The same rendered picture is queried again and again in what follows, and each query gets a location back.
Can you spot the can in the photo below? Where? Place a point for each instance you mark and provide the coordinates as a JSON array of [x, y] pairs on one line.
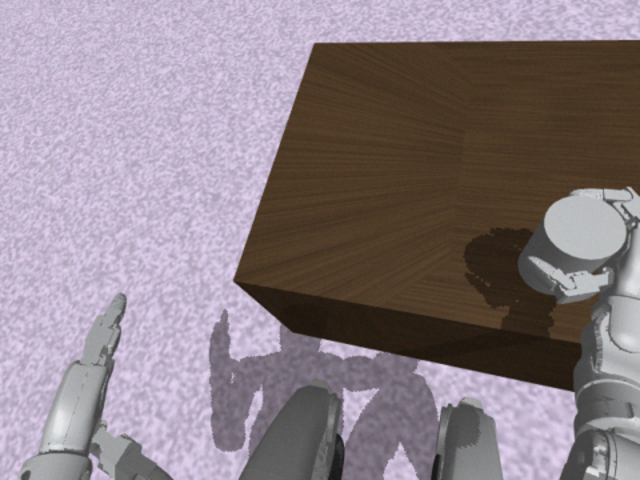
[[577, 233]]

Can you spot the left robot arm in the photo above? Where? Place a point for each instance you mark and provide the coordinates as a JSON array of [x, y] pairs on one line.
[[57, 465]]

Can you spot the right robot arm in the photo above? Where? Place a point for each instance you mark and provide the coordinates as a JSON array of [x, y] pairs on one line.
[[607, 394]]

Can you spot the left robot foot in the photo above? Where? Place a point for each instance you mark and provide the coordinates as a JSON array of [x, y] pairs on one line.
[[338, 460]]

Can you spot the right robot hand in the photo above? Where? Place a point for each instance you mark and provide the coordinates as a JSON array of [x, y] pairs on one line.
[[619, 275]]

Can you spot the left robot hand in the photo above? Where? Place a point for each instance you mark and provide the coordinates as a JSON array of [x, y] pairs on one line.
[[74, 420]]

